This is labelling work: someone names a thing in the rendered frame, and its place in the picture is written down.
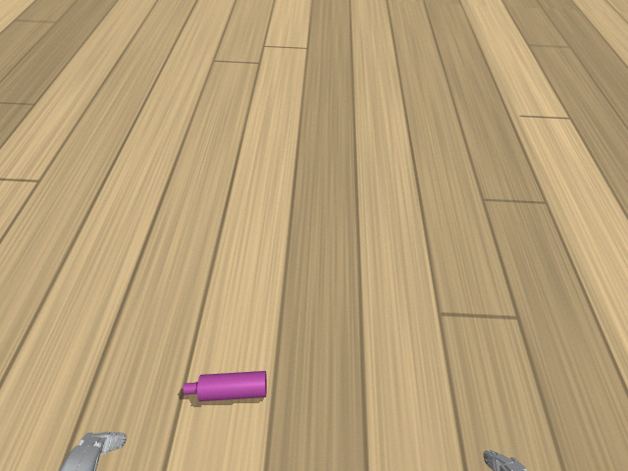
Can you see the bottle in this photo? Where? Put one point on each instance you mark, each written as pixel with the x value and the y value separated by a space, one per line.
pixel 228 386

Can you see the left robot hand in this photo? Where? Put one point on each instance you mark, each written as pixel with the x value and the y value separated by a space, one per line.
pixel 85 456

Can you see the right robot hand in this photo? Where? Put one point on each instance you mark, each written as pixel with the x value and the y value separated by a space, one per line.
pixel 499 462

